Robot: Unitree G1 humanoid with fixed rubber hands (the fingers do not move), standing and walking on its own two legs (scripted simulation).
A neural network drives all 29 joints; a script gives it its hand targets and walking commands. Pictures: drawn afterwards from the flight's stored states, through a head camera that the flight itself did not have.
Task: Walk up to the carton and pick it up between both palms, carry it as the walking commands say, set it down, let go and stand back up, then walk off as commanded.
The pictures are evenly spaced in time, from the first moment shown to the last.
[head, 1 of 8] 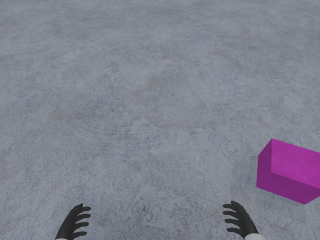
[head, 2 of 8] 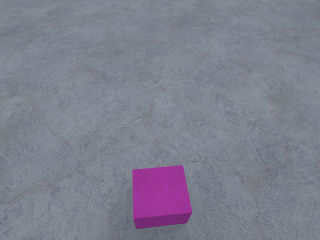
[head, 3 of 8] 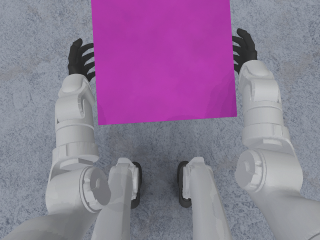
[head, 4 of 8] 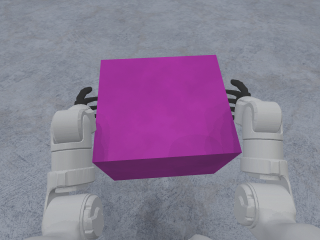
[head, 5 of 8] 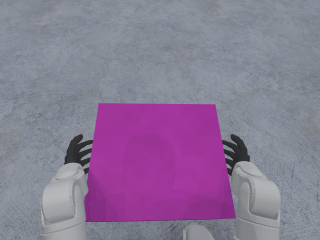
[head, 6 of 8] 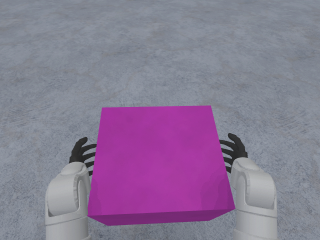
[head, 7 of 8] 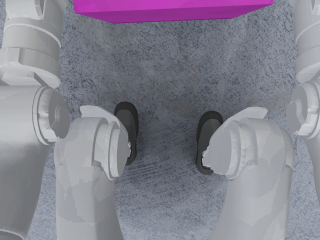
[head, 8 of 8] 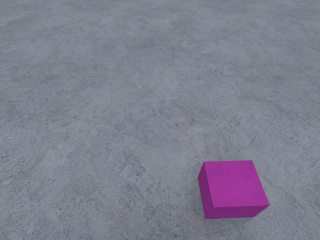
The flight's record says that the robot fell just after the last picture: no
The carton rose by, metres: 0.71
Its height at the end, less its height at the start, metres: +0.00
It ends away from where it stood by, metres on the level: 2.27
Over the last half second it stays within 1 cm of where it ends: yes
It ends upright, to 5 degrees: yes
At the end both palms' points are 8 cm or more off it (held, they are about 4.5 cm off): yes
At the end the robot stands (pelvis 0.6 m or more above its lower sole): yes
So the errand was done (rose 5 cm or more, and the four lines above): yes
